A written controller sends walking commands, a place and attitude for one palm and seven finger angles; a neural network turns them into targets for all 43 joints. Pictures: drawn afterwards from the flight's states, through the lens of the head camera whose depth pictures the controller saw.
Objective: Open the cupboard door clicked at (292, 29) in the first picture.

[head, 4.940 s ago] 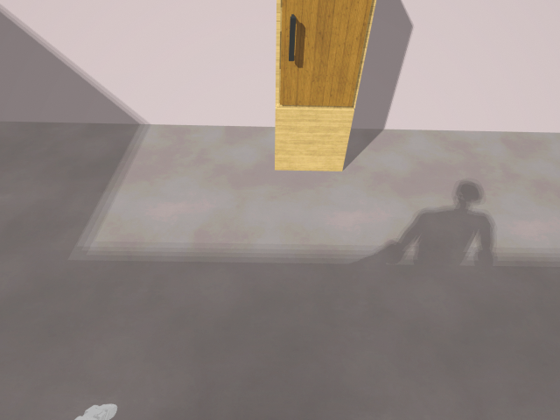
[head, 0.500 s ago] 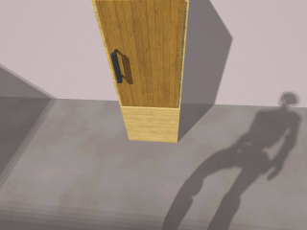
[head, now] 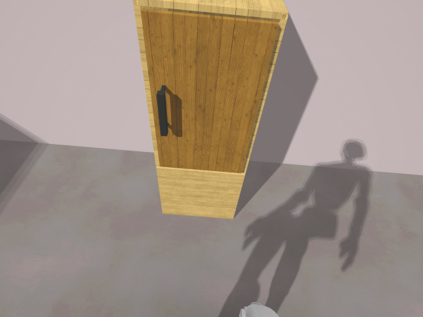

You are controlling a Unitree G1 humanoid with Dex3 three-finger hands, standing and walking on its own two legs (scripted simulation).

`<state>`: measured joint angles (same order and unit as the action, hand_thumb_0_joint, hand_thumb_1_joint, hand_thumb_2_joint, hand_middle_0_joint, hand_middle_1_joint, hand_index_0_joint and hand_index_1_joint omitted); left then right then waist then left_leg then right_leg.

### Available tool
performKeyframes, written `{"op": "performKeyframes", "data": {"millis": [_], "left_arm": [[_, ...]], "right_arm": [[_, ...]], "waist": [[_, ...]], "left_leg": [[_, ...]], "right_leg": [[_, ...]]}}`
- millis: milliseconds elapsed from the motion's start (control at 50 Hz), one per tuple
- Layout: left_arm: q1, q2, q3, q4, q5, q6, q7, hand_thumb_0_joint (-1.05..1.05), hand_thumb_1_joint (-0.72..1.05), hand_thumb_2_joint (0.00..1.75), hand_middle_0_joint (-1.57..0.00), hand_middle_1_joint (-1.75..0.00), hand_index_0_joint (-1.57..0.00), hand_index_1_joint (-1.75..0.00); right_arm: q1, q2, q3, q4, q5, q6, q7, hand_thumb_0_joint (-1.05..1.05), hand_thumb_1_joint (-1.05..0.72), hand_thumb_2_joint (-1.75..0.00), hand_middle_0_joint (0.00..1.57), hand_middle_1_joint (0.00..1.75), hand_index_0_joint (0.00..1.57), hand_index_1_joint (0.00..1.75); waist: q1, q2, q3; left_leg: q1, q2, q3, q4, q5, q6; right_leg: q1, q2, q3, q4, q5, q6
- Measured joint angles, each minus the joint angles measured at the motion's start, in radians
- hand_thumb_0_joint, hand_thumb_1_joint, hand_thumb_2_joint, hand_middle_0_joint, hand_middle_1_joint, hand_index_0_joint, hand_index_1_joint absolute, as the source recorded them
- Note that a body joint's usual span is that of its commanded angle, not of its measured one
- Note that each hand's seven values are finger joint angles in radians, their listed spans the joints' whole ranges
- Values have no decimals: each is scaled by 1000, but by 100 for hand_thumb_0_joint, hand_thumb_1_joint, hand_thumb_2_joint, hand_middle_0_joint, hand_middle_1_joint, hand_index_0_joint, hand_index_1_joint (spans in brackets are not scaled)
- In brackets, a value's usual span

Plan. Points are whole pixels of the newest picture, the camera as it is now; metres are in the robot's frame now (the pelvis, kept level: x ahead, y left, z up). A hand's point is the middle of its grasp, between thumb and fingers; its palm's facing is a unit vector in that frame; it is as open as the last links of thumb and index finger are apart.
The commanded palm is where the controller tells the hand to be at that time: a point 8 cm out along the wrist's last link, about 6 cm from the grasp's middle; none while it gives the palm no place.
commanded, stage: take the last steps up to it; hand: left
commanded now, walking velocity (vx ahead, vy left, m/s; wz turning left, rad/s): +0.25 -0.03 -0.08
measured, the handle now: (163, 111) +0.70 +0.19 -0.04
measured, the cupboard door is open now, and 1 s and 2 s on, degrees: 0 0 0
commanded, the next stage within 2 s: come to a stop and stand still in 0.22 s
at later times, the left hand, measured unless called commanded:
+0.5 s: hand (149, 286) +0.22 +0.15 -0.17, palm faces -0.02 -0.97 -0.24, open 7.2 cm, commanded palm none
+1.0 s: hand (133, 308) +0.17 +0.17 -0.18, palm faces -0.05 -0.97 -0.24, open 7.4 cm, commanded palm none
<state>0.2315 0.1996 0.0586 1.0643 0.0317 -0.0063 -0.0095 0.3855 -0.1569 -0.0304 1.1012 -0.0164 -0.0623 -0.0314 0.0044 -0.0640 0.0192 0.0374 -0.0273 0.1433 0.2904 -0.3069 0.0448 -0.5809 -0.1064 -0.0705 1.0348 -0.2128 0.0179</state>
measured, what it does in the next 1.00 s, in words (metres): walks ahead: right foot, then left foot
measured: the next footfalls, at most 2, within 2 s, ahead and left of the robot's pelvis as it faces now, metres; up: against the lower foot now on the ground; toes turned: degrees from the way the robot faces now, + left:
right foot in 0.20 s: +0.23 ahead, -0.12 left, +0.00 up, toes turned -8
left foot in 0.64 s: +0.25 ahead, +0.10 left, +0.00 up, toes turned +2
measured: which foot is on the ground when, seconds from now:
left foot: down 0.00-0.22, up 0.24-0.62, down 0.64-1.00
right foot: up 0.00-0.18, down 0.20-0.66, up 0.68-1.00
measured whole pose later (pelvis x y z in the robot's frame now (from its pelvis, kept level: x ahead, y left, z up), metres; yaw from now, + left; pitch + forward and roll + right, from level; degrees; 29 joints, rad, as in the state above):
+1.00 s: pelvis +0.13 -0.02 +0.00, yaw -5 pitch +0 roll +0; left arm 0.24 0.21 0.05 1.04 0.02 0.05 0.02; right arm 0.15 -0.15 -0.04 1.00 -0.03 0.02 -0.02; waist -0.01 -0.01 0.05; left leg -0.31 0.07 0.10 0.44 -0.12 0.00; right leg -0.24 -0.04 -0.02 0.72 -0.48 0.03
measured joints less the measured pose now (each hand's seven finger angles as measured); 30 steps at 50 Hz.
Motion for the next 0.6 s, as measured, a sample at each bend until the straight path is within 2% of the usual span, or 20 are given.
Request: {"op": "performKeyframes", "data": {"millis": [100, 180, 200, 220, 260, 280, 320, 360, 440, 540, 600], "left_arm": [[-101, -6, -7, -45, -7, 3, -5, 0, 92, 90, -20, -30, -19, -30], [-146, -14, -14, -73, -8, -16, -5, 0, 92, 90, -20, -30, -19, -30], [-148, -13, -15, -79, -6, -30, -4, 0, 91, 90, -20, -30, -20, -30], [-151, -16, -13, -81, -4, -45, -1, 0, 91, 90, -20, -30, -20, -30], [-147, -21, -16, -82, -13, -62, 4, 0, 91, 90, -20, -30, -20, -30], [-139, -25, -18, -77, -17, -60, 8, 0, 91, 90, -20, -30, -20, -30], [-113, -38, -22, -62, -20, -51, 17, 0, 91, 90, -20, -30, -20, -30], [-85, -50, -17, -45, -23, -46, 30, -1, 92, 89, -20, -30, -20, -30], [-52, -38, -18, -20, -13, -32, 43, -2, 96, 89, -21, -30, -20, -30], [-26, -47, -24, -14, -7, -3, 42, -1, 94, 89, -21, -30, -20, -30], [-14, -45, -17, -18, -6, 15, 43, 0, 93, 89, -21, -30, -20, -30]], "right_arm": [[80, 17, 8, 49, -10, 5, -1, 0, -93, -89, 20, 30, 20, 30], [119, 28, 11, 79, -10, 16, 3, 0, -92, -89, 20, 30, 20, 30], [127, 34, 12, 88, -6, 20, 6, 1, -91, -89, 20, 30, 20, 30], [121, 39, 11, 95, 1, 27, 9, 1, -91, -89, 20, 30, 20, 30], [91, 45, 9, 91, 11, 38, 13, 1, -91, -89, 20, 30, 20, 30], [73, 45, 5, 84, 12, 42, 14, 1, -91, -89, 21, 30, 20, 30], [31, 39, -2, 61, 7, 49, 16, 1, -91, -89, 21, 30, 20, 30], [-15, 30, -5, 31, 0, 53, 16, 1, -91, -89, 20, 30, 20, 30], [-101, 18, -2, -22, 2, 56, 8, 1, -91, -89, 20, 30, 20, 30], [-176, -21, -14, -41, 6, 85, 1, 2, -95, -89, 20, 30, 20, 30], [-206, -29, -21, -55, 7, 95, 5, 2, -94, -89, 20, 30, 20, 30]], "waist": [[-42, 28, 31], [-68, 65, 61], [-67, 67, 64], [-63, 74, 74], [-63, 79, 94], [-62, 81, 98], [-58, 87, 89], [-57, 93, 76], [-40, 99, 52], [-2, 103, 47], [9, 86, 52]], "left_leg": [[61, 4, 5, -4, -57, -17], [78, 36, 14, 87, -152, -43], [56, 48, 14, 172, -185, -46], [0, 67, 5, 318, -186, -41], [-149, 71, -63, 667, -210, -29], [-215, 73, -85, 788, -196, -24], [-333, 88, -103, 905, -140, -22], [-421, 110, -112, 894, -92, -32], [-486, 126, -116, 673, -48, -64], [-446, 99, -113, 471, -40, -85], [-395, 78, -100, 392, -14, -88]], "right_leg": [[22, 16, -29, -205, 12, -24], [114, 61, -55, -383, 3, -64], [147, 70, -59, -423, 53, -78], [148, 80, -64, -402, 58, -90], [169, 90, -72, -373, 5, -107], [193, 97, -74, -388, -10, -110], [239, 108, -76, -447, -5, -102], [278, 117, -77, -510, 14, -102], [319, 122, -66, -584, 33, -100], [332, 113, -49, -559, 0, -82], [327, 102, -47, -516, -30, -67]]}}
